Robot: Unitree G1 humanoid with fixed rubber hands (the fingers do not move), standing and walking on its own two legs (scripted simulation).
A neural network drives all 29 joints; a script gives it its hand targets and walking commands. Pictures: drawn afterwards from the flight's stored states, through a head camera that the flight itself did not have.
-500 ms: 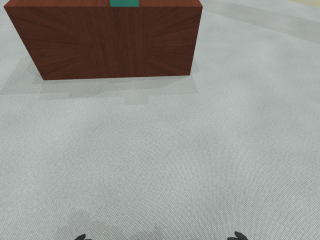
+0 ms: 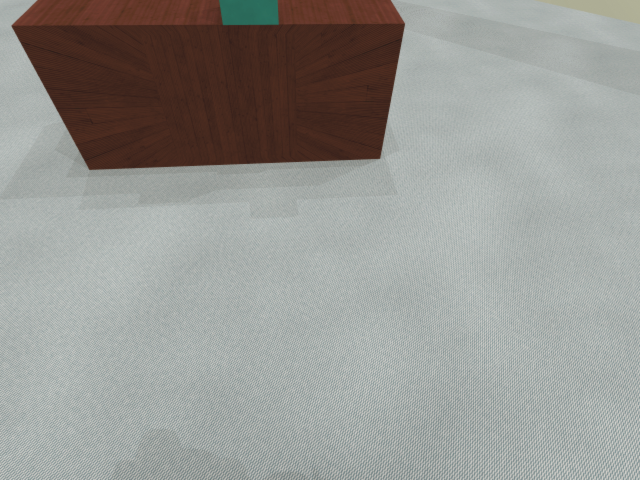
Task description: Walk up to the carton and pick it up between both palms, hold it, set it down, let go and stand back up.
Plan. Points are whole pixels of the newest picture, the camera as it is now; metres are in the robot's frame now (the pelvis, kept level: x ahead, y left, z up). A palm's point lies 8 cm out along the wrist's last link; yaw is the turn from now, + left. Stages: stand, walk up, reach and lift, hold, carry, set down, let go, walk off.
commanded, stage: stand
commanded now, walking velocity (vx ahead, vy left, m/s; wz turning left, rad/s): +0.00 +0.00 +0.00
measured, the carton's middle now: out of the picture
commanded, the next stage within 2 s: walk up in 1.52 s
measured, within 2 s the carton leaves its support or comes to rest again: neither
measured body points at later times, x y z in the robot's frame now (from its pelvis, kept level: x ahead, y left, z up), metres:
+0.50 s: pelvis +0.00 +0.00 +0.01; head +0.01 +0.00 +0.46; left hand +0.00 +0.21 -0.15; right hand +0.00 -0.22 -0.16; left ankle -0.01 +0.12 -0.73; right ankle -0.01 -0.12 -0.73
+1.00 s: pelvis +0.00 -0.01 +0.01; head +0.00 -0.01 +0.46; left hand -0.03 +0.20 -0.16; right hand -0.02 -0.21 -0.16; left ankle -0.01 +0.12 -0.73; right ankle -0.01 -0.12 -0.73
